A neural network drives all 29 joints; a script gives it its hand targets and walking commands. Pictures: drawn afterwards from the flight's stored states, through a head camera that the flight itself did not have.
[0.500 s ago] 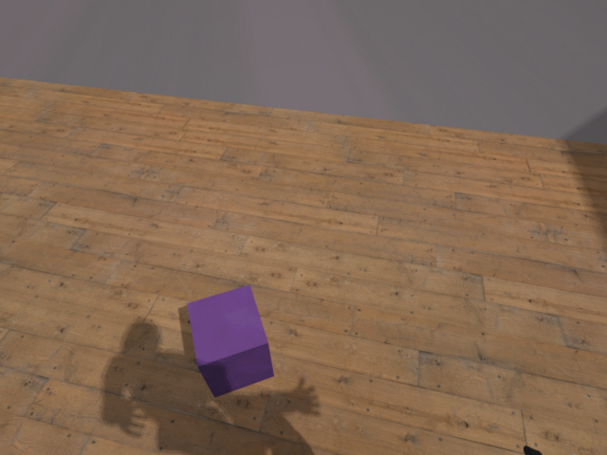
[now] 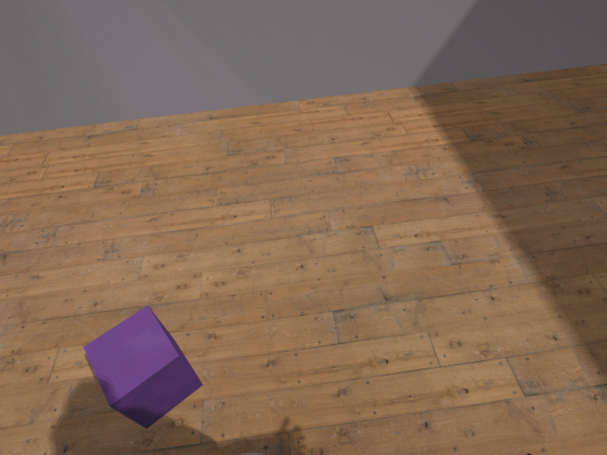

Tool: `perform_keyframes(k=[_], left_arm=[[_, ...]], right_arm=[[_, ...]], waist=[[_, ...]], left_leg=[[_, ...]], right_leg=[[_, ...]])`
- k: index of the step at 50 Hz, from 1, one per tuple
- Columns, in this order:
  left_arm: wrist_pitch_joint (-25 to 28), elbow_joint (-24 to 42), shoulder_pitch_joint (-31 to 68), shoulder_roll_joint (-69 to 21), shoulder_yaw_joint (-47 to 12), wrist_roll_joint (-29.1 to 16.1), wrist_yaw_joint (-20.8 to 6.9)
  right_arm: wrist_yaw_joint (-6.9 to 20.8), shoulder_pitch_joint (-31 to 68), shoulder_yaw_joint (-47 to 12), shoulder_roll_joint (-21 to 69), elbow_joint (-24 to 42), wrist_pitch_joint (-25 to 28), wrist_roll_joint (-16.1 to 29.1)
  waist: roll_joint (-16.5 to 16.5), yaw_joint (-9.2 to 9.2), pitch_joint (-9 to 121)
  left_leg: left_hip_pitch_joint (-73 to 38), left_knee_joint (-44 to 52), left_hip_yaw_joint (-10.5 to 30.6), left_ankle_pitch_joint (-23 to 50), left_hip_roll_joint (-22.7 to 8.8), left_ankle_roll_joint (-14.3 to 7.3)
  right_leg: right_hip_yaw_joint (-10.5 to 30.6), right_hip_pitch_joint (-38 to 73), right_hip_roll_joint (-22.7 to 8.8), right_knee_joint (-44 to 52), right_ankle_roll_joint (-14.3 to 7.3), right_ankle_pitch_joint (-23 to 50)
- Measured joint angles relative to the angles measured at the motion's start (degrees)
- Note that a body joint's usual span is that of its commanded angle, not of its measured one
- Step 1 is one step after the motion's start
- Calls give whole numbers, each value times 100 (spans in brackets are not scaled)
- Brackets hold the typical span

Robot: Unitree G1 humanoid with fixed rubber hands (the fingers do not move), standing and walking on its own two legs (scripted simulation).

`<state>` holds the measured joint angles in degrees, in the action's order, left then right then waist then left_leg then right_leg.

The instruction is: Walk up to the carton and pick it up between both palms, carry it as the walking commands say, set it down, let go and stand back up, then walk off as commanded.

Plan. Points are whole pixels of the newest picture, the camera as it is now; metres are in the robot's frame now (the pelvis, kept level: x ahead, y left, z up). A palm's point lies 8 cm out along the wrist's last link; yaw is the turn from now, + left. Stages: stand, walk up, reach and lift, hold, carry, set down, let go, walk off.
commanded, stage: walk off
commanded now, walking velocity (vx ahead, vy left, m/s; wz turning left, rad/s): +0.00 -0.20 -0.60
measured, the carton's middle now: (147, 367) +0.44 +0.58 -0.64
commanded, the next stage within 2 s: stand in 0.38 s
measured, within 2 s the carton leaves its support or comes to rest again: neither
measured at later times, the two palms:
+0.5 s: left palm out of the picture +0.09 +0.24 -0.13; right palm out of the picture -0.01 -0.30 -0.06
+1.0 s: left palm out of the picture +0.09 +0.21 -0.12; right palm out of the picture -0.05 -0.30 -0.11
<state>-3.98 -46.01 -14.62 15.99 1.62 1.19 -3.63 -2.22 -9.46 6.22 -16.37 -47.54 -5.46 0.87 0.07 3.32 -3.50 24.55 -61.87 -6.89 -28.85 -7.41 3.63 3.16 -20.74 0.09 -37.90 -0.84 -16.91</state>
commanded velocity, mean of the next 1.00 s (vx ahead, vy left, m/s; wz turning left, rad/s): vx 0.00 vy -0.07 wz -0.22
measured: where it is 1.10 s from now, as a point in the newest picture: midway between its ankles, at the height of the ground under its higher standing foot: outside the picture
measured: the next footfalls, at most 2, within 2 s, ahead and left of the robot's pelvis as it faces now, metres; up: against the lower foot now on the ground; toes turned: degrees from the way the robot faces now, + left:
left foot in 0.26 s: +0.03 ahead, +0.09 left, +0.00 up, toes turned +0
right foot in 0.70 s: -0.02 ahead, -0.15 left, +0.00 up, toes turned -19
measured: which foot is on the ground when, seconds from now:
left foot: up 0.00-0.24, down 0.26-0.70, up 0.72-1.00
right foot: down 0.00-0.26, up 0.28-0.68, down 0.70-1.00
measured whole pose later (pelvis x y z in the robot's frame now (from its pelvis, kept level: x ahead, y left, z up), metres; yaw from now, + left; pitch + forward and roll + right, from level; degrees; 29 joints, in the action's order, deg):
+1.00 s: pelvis -0.04 -0.02 +0.01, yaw -20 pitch +0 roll +0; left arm -0.7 -49.9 -14.4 15.1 1.6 1.3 -1.1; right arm 0.4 -11.5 6.2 -14.9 -47.5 -5.1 0.9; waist -0.4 1.5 -3.7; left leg 16.4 -39.8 -5.1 -25.6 -2.5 -0.5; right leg 0.1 -17.3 0.4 -31.7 -0.6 -14.5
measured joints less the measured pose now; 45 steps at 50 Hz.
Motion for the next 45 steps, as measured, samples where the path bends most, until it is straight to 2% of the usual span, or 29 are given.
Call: perform_keyframes(k=[2,5,10,12,13,14,16,17,21,25,28,31,34,35,36,38,41,45], left_arm=[[3,0,1,-1,0,0,4],[2,42,0,-2,-1,0,25],[-8,7,-1,-3,-2,0,27],[-34,8,-2,-3,-2,0,27],[-44,36,1,-2,-2,0,27],[-48,60,8,-3,0,0,27],[-61,66,9,-3,0,7,27],[-62,82,9,3,0,7,27],[-65,102,5,36,-1,7,27],[-66,-17,4,38,-1,7,27],[-65,-40,3,40,-2,6,26],[-64,-23,3,41,-2,6,26],[-8,-44,-2,42,0,6,46],[36,-49,0,57,1,6,71],[84,-85,17,37,-1,6,100],[142,-206,19,-62,-1,6,120],[173,-332,19,-80,0,7,172],[310,-327,20,-81,-1,7,229]], right_arm=[[0,49,0,-1,1,20,0],[0,113,-1,-3,3,25,0],[0,253,-1,-4,6,83,1],[-3,231,-1,-4,7,122,1],[-11,181,-1,-9,6,161,1],[-15,116,0,-6,-2,176,0],[-19,-41,0,-6,-2,175,0],[-19,-115,0,-7,-2,175,0],[-19,-277,-1,-4,0,179,0],[-18,-277,-1,-3,2,258,0],[27,-278,-2,-2,3,279,0],[90,-278,-2,-1,2,279,0],[140,-292,-4,0,1,248,0],[172,-306,-4,4,1,246,0],[195,-280,-2,4,-7,207,0],[218,-261,-4,50,-6,60,0],[256,-210,-2,128,1,33,0],[257,-211,-1,139,2,33,0]], waist=[[-3,-2,3],[-4,-6,5],[55,-11,9],[82,-16,16],[52,-26,12],[49,-25,-5],[52,-30,-5],[51,-30,-5],[60,-24,-2],[83,-30,-1],[88,-78,2],[78,-143,3],[48,-161,9],[97,-159,6],[89,-163,-20],[-24,-162,-31],[-31,-167,-27],[-35,-170,-27]], left_leg=[[24,-246,5,112,232,0],[9,-130,13,116,481,0],[-298,1239,26,22,787,-1],[-627,2076,42,347,829,-1],[-823,2544,63,538,765,-69],[-851,2630,27,796,697,-242],[-917,2726,-87,997,553,-545],[-969,2839,-133,1062,466,-612],[-1049,3091,-263,1213,85,-632],[-1051,3125,-506,1217,-167,-601],[-1050,3128,-689,1219,-222,-581],[-1049,3128,-854,1225,-220,-538],[-1036,2995,-967,1173,-203,-427],[-972,2786,-992,1068,-157,-412],[-847,2429,-934,687,-133,-411],[-674,1864,-479,118,4,-411],[-543,1269,-117,137,219,-410],[-537,1109,131,169,389,-410]], right_leg=[[68,-1,35,93,-20,97],[101,-8,113,218,-39,216],[252,-67,279,367,-40,422],[345,-90,382,377,2,481],[355,-93,475,374,24,488],[359,-156,545,184,51,104],[296,-396,551,-568,122,-311],[295,-518,551,-994,158,-325],[304,-729,493,-2285,353,-250],[189,-715,252,-2413,515,-293],[-43,-616,75,-1962,531,-394],[-290,-417,38,-1234,531,-549],[-482,58,33,-58,505,-28],[-402,274,-11,398,472,210],[-363,330,-20,482,274,134],[-361,347,23,413,43,40],[-261,348,23,496,-36,122],[-255,348,25,611,-36,213]])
